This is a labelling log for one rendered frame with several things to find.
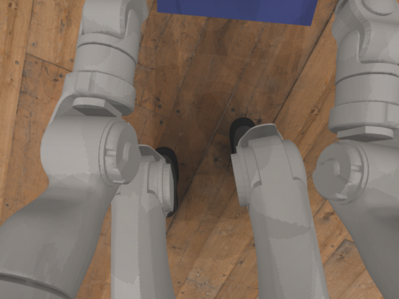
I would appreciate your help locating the right robot upper arm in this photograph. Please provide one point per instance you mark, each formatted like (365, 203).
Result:
(361, 182)

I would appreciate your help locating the carton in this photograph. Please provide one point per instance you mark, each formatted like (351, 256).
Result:
(296, 12)

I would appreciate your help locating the right robot shin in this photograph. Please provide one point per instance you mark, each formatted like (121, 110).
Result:
(293, 155)

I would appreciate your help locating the robot left foot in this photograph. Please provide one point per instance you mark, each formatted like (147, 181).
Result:
(170, 158)

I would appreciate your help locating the left robot upper arm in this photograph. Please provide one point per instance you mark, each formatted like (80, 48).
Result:
(46, 247)

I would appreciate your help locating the right robot forearm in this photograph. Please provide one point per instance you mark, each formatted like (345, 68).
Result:
(366, 104)

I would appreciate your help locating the left robot forearm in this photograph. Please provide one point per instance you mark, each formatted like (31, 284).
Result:
(101, 83)

